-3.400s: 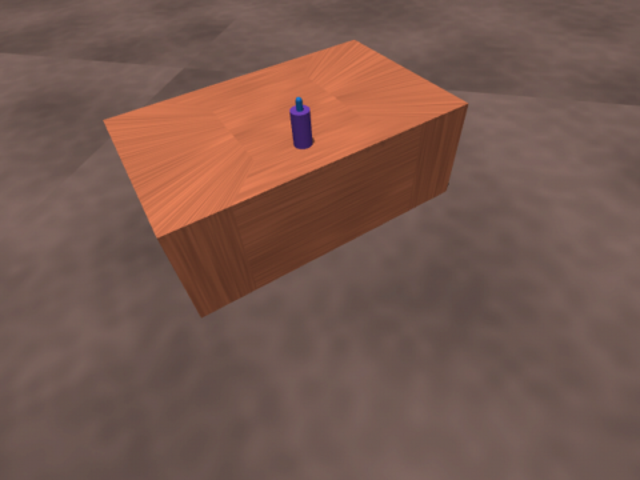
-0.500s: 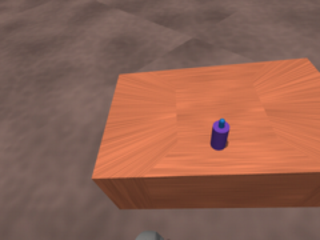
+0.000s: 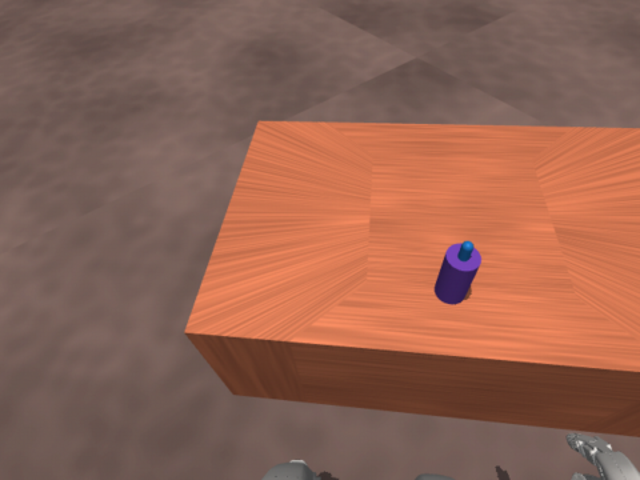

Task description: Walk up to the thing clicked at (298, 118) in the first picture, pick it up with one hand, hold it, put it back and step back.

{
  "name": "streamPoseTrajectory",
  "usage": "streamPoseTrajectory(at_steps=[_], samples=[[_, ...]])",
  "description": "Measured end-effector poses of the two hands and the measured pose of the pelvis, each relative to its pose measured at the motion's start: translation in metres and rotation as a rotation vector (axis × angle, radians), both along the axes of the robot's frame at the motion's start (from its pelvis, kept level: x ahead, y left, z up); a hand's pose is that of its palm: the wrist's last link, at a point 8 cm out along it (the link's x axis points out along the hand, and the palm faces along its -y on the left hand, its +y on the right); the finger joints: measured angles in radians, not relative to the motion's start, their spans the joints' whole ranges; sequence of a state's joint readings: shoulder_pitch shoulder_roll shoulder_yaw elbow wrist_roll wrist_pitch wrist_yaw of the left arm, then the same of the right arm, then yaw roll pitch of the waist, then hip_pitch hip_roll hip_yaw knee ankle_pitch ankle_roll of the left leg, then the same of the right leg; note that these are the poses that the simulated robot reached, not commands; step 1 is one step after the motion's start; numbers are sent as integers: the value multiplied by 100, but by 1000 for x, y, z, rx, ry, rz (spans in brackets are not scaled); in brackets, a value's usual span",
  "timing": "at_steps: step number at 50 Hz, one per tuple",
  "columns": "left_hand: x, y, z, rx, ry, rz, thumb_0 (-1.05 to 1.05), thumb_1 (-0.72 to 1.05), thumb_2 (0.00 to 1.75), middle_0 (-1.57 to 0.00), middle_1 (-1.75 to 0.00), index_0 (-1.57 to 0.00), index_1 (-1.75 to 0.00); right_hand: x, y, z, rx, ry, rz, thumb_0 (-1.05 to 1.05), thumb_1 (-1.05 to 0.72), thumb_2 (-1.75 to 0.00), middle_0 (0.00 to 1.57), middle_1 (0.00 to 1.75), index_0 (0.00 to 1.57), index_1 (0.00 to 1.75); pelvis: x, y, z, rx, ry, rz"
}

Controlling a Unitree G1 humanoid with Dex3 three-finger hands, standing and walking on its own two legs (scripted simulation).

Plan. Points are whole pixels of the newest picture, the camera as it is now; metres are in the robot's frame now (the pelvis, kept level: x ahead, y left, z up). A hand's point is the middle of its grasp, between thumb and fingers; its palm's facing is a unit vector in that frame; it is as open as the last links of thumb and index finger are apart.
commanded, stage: walk up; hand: right
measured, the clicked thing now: (458, 269) +0.52 -0.22 -0.21
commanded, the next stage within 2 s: stand in 1.26 s
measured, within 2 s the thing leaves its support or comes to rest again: neither
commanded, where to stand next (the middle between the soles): +0.08 +0.02 m, yaw -3 degrees
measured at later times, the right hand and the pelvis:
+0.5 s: hand out of the picture +0.10 -0.23 -0.13, palm faces -0.04 +0.94 -0.34, open 7.4 cm; pelvis +0.01 +0.02 +0.02, yaw +0 degrees
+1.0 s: hand out of the picture +0.10 -0.24 -0.12, palm faces +0.00 +0.94 -0.33, open 7.4 cm; pelvis +0.02 +0.01 +0.03, yaw -1 degrees
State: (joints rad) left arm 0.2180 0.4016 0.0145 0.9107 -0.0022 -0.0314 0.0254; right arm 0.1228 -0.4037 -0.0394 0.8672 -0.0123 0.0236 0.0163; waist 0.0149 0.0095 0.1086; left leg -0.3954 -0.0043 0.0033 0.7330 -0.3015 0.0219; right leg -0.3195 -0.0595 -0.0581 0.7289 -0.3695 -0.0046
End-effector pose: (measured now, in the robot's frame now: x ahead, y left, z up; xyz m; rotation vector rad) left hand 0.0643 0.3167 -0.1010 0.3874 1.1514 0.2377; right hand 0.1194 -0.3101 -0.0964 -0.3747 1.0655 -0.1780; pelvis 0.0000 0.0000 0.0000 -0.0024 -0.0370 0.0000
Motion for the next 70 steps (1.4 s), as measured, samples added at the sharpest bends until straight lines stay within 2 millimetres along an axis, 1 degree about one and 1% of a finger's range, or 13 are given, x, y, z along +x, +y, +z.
streamPoseTrajectory(at_steps=[3, 7, 12, 16, 19, 23, 30, 39, 44, 53, 58, 63, 70], samples=[[-9, -2, 5, 11, 2, -3, 1, 91, 90, -20, -30, -21, -30, 2, 4, -3, 21, 3, -10, 0, -90, -90, 21, 30, 21, 30, 0, 0, 2, -24, -6, 3], [-16, 7, 9, 20, 29, 3, 1, 90, 90, -20, -30, -21, -30, -3, 11, -3, 39, 19, -10, 0, -90, -90, 21, 30, 21, 30, 2, 5, 6, -1, -2, 3], [-11, 19, 10, 10, 31, 12, 1, 90, 90, -20, -30, -21, -30, -20, 20, -7, 33, 75, -22, 0, -90, -90, 21, 30, 21, 30, 1, 16, 9, -6, -2, 1], [-4, 22, 10, -7, 36, 4, 1, 91, 90, -20, -30, -21, -30, -30, 29, -3, 43, 118, -35, 1, -90, -90, 21, 30, 21, 30, 3, 18, 14, -11, 2, 0], [3, 22, 9, -20, 37, 2, 1, 91, 90, -20, -30, -21, -30, -34, 33, 0, 46, 133, -42, 1, -90, -90, 21, 30, 21, 30, 6, 20, 17, -11, 3, 0], [12, 17, 9, -40, 33, 0, 1, 91, 90, -20, -30, -21, -30, -32, 35, 4, 48, 139, -50, 1, -90, -90, 21, 30, 21, 30, 9, 20, 21, -13, 3, 0], [25, 7, 12, -61, 21, 0, 1, 91, 90, -20, -30, -21, -30, -18, 32, 11, 43, 113, -58, 1, -90, -90, 21, 30, 21, 30, 14, 19, 27, -6, -1, 0], [31, 1, 19, -57, 18, 0, 1, 91, 90, -20, -30, -21, -30, -5, 24, 16, 44, 73, -72, 0, -90, -90, 21, 30, 21, 30, 15, 15, 31, -2, -10, -3], [30, 2, 21, -50, 28, 2, 1, 91, 90, -20, -30, -21, -30, -9, 22, 15, 48, 85, -81, 0, -91, -90, 21, 30, 21, 30, 15, 15, 32, -1, -9, -8], [29, 3, 20, -50, 65, 5, 1, 91, 90, -20, -30, -21, -30, -30, 24, 9, 54, 160, -99, 0, -91, -90, 21, 30, 21, 30, 19, 15, 34, 1, 2, -12], [32, 2, 18, -53, 77, 7, 1, 91, 90, -20, -30, -21, -30, -36, 26, 8, 55, 186, -113, 1, -91, -90, 21, 30, 21, 30, 23, 16, 34, 1, 4, -12], [39, 1, 18, -58, 72, 4, 1, 91, 90, -20, -30, -21, -30, -35, 27, 8, 53, 189, -120, 1, -90, -90, 21, 30, 21, 30, 27, 17, 34, 3, 6, -13], [48, -3, 16, -70, 64, -1, 1, 91, 90, -20, -30, -21, -30, -23, 28, 12, 47, 150, -106, 1, -90, -90, 21, 30, 21, 30, 28, 15, 35, 3, 6, -15]])
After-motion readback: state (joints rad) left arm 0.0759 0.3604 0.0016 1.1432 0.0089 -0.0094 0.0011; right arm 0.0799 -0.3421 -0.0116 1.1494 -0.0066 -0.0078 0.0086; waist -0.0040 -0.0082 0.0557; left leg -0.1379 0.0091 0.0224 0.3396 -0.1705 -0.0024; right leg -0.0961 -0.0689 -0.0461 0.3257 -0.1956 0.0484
